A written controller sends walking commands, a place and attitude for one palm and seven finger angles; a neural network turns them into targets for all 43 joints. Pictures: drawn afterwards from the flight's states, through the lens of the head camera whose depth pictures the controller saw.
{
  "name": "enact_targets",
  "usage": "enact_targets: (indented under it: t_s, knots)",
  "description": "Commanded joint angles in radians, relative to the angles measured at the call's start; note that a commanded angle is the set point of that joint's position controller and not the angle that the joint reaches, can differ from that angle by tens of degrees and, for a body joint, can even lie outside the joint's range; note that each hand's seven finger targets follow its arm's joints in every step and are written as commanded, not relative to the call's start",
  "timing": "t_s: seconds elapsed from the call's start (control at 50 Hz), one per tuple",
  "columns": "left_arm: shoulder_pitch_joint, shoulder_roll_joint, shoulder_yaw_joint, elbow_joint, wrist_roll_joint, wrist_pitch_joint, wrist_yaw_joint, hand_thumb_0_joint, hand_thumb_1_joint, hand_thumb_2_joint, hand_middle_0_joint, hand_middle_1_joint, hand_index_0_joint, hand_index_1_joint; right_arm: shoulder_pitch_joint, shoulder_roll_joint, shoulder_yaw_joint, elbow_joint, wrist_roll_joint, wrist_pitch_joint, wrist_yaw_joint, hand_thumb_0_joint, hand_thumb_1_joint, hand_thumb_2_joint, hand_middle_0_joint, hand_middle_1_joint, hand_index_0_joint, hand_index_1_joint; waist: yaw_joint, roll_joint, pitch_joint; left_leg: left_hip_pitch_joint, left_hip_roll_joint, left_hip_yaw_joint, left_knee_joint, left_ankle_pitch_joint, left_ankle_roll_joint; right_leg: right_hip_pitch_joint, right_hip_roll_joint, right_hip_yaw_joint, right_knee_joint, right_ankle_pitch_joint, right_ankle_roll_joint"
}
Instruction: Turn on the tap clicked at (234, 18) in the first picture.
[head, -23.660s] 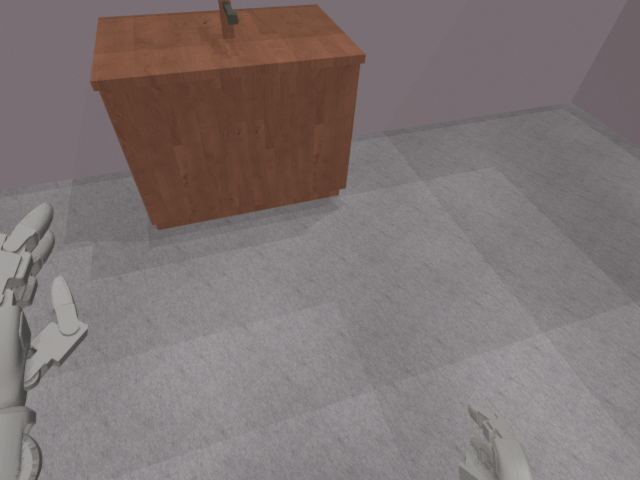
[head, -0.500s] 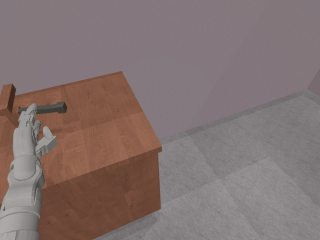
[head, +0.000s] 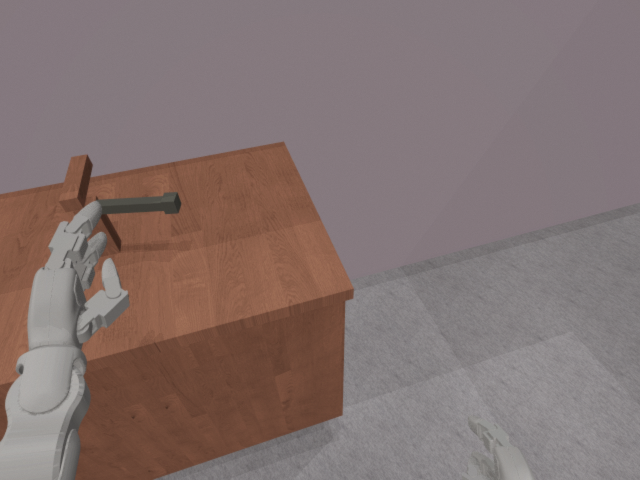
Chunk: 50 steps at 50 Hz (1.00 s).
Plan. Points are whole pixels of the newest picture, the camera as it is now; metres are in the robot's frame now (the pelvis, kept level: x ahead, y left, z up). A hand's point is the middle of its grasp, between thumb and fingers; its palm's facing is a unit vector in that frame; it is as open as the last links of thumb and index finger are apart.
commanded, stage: draw the hand back beside the body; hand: left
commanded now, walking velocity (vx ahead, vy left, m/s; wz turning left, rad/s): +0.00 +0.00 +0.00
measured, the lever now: (171, 203) +0.55 +0.33 +0.04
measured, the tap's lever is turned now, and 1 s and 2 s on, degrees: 76 76 76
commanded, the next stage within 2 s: step back with the hand held close in 0.60 s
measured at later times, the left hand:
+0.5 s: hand (104, 353) +0.19 +0.23 +0.15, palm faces +0.40 -0.84 -0.36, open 7.4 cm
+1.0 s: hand (117, 361) +0.19 +0.22 +0.14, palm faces +0.32 -0.86 -0.40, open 7.4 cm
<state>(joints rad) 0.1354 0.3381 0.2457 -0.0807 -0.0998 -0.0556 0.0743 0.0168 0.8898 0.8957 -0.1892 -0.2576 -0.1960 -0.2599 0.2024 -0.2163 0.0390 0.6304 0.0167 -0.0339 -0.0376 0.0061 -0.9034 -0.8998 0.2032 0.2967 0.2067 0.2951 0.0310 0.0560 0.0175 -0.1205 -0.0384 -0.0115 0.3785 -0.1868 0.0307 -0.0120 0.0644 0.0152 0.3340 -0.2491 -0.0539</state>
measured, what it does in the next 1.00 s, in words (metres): stands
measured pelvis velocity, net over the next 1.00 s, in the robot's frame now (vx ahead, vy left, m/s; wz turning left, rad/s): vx -0.02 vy -0.01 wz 0.01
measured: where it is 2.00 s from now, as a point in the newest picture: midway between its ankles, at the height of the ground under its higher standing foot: outside the picture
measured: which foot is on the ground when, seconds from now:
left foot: down 0.00-1.00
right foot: down 0.00-1.00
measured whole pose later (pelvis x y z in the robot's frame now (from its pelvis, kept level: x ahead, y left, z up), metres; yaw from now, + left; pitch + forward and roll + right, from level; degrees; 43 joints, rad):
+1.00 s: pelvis -0.02 -0.01 -0.01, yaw +1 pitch +0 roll +0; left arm 0.48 0.33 0.27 -0.40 -0.07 -0.12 0.09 0.01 0.89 0.90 -0.20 -0.30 -0.21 -0.30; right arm 0.16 -0.25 -0.02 0.59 0.02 0.01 -0.07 0.01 -0.90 -0.90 0.20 0.30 0.21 0.29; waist 0.01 0.06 0.00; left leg -0.27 -0.02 -0.02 0.48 -0.20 0.02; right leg -0.16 0.08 -0.01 0.44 -0.27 -0.06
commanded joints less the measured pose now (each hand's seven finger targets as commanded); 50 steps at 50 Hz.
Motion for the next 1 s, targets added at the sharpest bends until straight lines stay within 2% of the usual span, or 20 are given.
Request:
enact_targets:
  t_s: [0.0, 0.1, 0.2, 0.22, 0.3, 0.36, 0.48, 0.52, 0.6, 0.62, 0.68, 0.7, 0.72, 0.74, 0.76, 0.78, 0.8, 0.84, 0.88, 0.98]
  knots:
    - [-0.127, 0.167, 0.067, -0.302, 0.0, -0.068, 0.009, 0.0, 0.9, 0.9, -0.195, -0.285, -0.195, -0.285, -0.14, -0.136, -0.06, -0.157, -0.001, -0.057, -0.009, 0.0, -0.9, -0.9, 0.2, 0.3, 0.2, 0.3, -0.002, -0.023, -0.113, 0.11, 0.044, -0.027, -0.036, 0.169, -0.004, -0.087, -0.03, 0.004, -0.051, 0.233, 0.028]
    - [-0.013, 0.185, 0.095, -0.413, 0.007, -0.086, 0.021, 0.0, 0.9, 0.9, -0.2, -0.3, -0.2, -0.3, -0.141, -0.136, -0.071, -0.145, -0.005, -0.075, -0.011, 0.0, -0.9, -0.9, 0.2, 0.3, 0.2, 0.3, 0.007, -0.024, -0.152, 0.122, 0.039, -0.024, -0.02, 0.187, 0.001, -0.071, -0.039, 0.003, -0.04, 0.256, 0.032]
    - [0.134, 0.198, 0.131, -0.501, 0.007, -0.101, 0.03, 0.0, 0.9, 0.9, -0.2, -0.3, -0.2, -0.3, -0.145, -0.127, -0.075, -0.146, -0.006, -0.089, -0.014, 0.0, -0.9, -0.9, 0.2, 0.3, 0.2, 0.3, 0.015, -0.014, -0.125, 0.091, 0.037, -0.018, -0.006, 0.184, 0.002, -0.074, -0.045, 0.0, -0.034, 0.263, 0.033]
    - [0.152, 0.217, 0.148, -0.526, 0.008, -0.102, 0.033, 0.0, 0.9, 0.9, -0.2, -0.3, -0.2, -0.3, -0.142, -0.131, -0.076, -0.147, -0.006, -0.091, -0.014, 0.0, -0.9, -0.9, 0.2, 0.3, 0.2, 0.3, 0.017, 0.022, -0.125, 0.087, 0.036, -0.015, -0.004, 0.183, -0.001, -0.072, -0.047, 0.002, -0.037, 0.26, 0.032]
    - [0.284, 0.186, 0.148, -0.559, 0.001, -0.103, 0.031, 0.0, 0.9, 0.9, -0.2, -0.3, -0.2, -0.3, -0.146, -0.119, -0.076, -0.155, -0.005, -0.097, -0.014, 0.0, -0.9, -0.9, 0.2, 0.3, 0.2, 0.3, 0.018, 0.003, -0.077, 0.053, 0.038, -0.009, 0.009, 0.167, 0.001, -0.094, -0.052, 0.002, -0.034, 0.264, 0.036]
    - [0.248, 0.161, 0.129, -0.504, -0.002, -0.1, 0.029, 0.0, 0.9, 0.9, -0.2, -0.3, -0.2, -0.3, -0.149, -0.118, -0.079, -0.147, -0.002, -0.092, -0.021, 0.0, -0.9, -0.9, 0.2, 0.3, 0.2, 0.3, 0.003, -0.057, -0.016, 0.037, 0.04, -0.007, 0.014, 0.114, 0.006, -0.145, -0.052, 0.007, -0.041, 0.213, 0.04]
    - [0.181, 0.169, 0.126, -0.513, 0.003, -0.107, 0.035, 0.0, 0.9, 0.9, -0.2, -0.3, -0.2, -0.3, -0.153, -0.117, -0.079, -0.149, -0.004, -0.094, -0.034, 0.0, -0.9, -0.9, 0.2, 0.3, 0.2, 0.3, 0.006, -0.026, -0.064, 0.064, 0.032, -0.009, 0.028, 0.109, 0.014, -0.139, -0.062, 0.015, -0.032, 0.217, 0.043]
    - [0.163, 0.177, 0.122, -0.55, 0.009, -0.11, 0.039, 0.0, 0.9, 0.9, -0.2, -0.3, -0.2, -0.3, -0.15, -0.117, -0.076, -0.15, -0.004, -0.098, -0.035, 0.0, -0.9, -0.9, 0.2, 0.3, 0.2, 0.3, 0.006, 0.014, -0.098, 0.082, 0.028, -0.009, 0.033, 0.128, 0.011, -0.125, -0.063, 0.016, -0.028, 0.232, 0.04]
    - [0.2, 0.181, 0.133, -0.56, 0.008, -0.109, 0.045, 0.0, 0.9, 0.9, -0.2, -0.3, -0.2, -0.3, -0.155, -0.117, -0.074, -0.154, -0.008, -0.103, -0.035, 0.0, -0.9, -0.9, 0.2, 0.3, 0.2, 0.3, 0.015, -0.014, -0.112, 0.072, 0.028, -0.013, 0.035, 0.151, 0.012, -0.103, -0.066, 0.014, -0.016, 0.275, 0.04]
    - [0.206, 0.197, 0.149, -0.543, 0.007, -0.104, 0.046, 0.0, 0.9, 0.9, -0.2, -0.3, -0.2, -0.3, -0.152, -0.117, -0.073, -0.151, -0.009, -0.101, -0.035, 0.0, -0.9, -0.9, 0.2, 0.3, 0.2, 0.3, 0.016, -0.008, -0.096, 0.064, 0.028, -0.013, 0.034, 0.148, 0.01, -0.108, -0.066, 0.013, -0.02, 0.272, 0.04]
    - [0.23, 0.17, 0.137, -0.506, 0.002, -0.099, 0.039, 0.0, 0.9, 0.9, -0.2, -0.3, -0.2, -0.3, -0.159, -0.112, -0.072, -0.149, -0.007, -0.092, -0.033, 0.0, -0.9, -0.9, 0.2, 0.3, 0.2, 0.3, 0.014, -0.054, -0.066, 0.045, 0.03, -0.008, 0.039, 0.148, 0.014, -0.112, -0.069, 0.015, -0.016, 0.298, 0.044]
    - [0.166, 0.202, 0.16, -0.518, 0.002, -0.102, 0.041, 0.0, 0.9, 0.9, -0.2, -0.3, -0.2, -0.3, -0.163, -0.114, -0.074, -0.147, -0.005, -0.089, -0.035, 0.0, -0.9, -0.9, 0.2, 0.3, 0.2, 0.3, 0.012, -0.045, -0.079, 0.048, 0.028, -0.005, 0.043, 0.146, 0.016, -0.112, -0.072, 0.021, -0.016, 0.308, 0.046]
    - [-0.047, 0.37, 0.312, -0.591, 0.016, -0.149, 0.053, 0.0, 0.9, 0.9, -0.2, -0.3, -0.2, -0.3, -0.162, -0.106, -0.063, -0.193, 0.0, -0.081, -0.036, 0.0, -0.9, -0.9, 0.2, 0.3, 0.2, 0.3, 0.009, 0.012, -0.006, 0.005, 0.045, -0.045, 0.093, 0.123, 0.021, -0.189, -0.13, 0.109, -0.056, 0.397, 0.061]
    - [0.075, 0.289, 0.267, -0.483, 0.016, -0.156, 0.042, 0.0, 0.9, 0.9, -0.2, -0.3, -0.2, -0.3, -0.17, -0.107, -0.073, -0.154, -0.009, -0.073, -0.04, 0.0, -0.9, -0.9, 0.2, 0.3, 0.2, 0.3, 0.005, -0.085, -0.038, -0.003, 0.054, -0.055, 0.138, 0.157, 0.026, -0.194, -0.158, 0.112, -0.041, 0.512, 0.074]
    - [0.171, 0.233, 0.224, -0.428, 0.023, -0.148, 0.031, 0.0, 0.9, 0.9, -0.2, -0.3, -0.2, -0.3, -0.165, -0.11, -0.075, -0.154, -0.011, -0.061, -0.037, 0.0, -0.9, -0.9, 0.2, 0.3, 0.2, 0.3, 0.001, -0.137, -0.069, 0.002, 0.056, -0.046, 0.16, 0.213, 0.03, -0.177, -0.17, 0.099, -0.016, 0.632, 0.096]
    - [0.219, 0.191, 0.188, -0.401, 0.027, -0.138, 0.022, 0.0, 0.9, 0.9, -0.2, -0.3, -0.2, -0.3, -0.15, -0.115, -0.081, -0.168, -0.006, -0.047, -0.033, 0.0, -0.9, -0.9, 0.2, 0.3, 0.2, 0.3, -0.002, -0.167, -0.104, 0.006, 0.057, -0.035, 0.171, 0.264, 0.03, -0.151, -0.171, 0.08, 0.015, 0.723, 0.117]
    - [0.247, 0.171, 0.168, -0.403, 0.027, -0.134, 0.016, 0.0, 0.9, 0.9, -0.2, -0.3, -0.2, -0.3, -0.144, -0.12, -0.085, -0.179, -0.001, -0.036, -0.029, 0.0, -0.9, -0.9, 0.2, 0.3, 0.2, 0.3, -0.004, -0.157, -0.148, 0.009, 0.061, -0.029, 0.172, 0.299, 0.029, -0.129, -0.172, 0.065, 0.045, 0.754, 0.128]
    - [0.283, 0.145, 0.137, -0.443, 0.027, -0.134, 0.013, 0.0, 0.9, 0.9, -0.2, -0.3, -0.2, -0.3, -0.147, -0.124, -0.087, -0.193, 0.004, -0.019, -0.026, 0.0, -0.9, -0.9, 0.2, 0.3, 0.2, 0.3, -0.008, -0.044, -0.201, 0.049, 0.076, -0.029, 0.144, 0.373, 0.032, -0.142, -0.161, 0.053, 0.075, 0.678, 0.131]
    - [0.299, 0.156, 0.137, -0.512, 0.028, -0.133, 0.022, 0.0, 0.9, 0.9, -0.2, -0.3, -0.2, -0.3, -0.154, -0.128, -0.087, -0.206, 0.004, -0.007, -0.027, 0.0, -0.9, -0.9, 0.2, 0.3, 0.2, 0.3, -0.008, 0.016, -0.217, 0.05, 0.091, -0.039, 0.127, 0.378, 0.032, -0.172, -0.147, 0.052, 0.066, 0.534, 0.124]
    - [0.303, 0.255, 0.228, -0.601, 0.029, -0.144, 0.05, 0.0, 0.9, 0.9, -0.2, -0.3, -0.2, -0.3, -0.162, -0.123, -0.088, -0.225, 0.0, 0.002, -0.042, 0.0, -0.9, -0.9, 0.2, 0.3, 0.2, 0.3, -0.008, -0.046, -0.191, -0.03, 0.086, -0.06, 0.119, 0.284, 0.018, -0.206, -0.147, 0.066, 0.039, 0.402, 0.088]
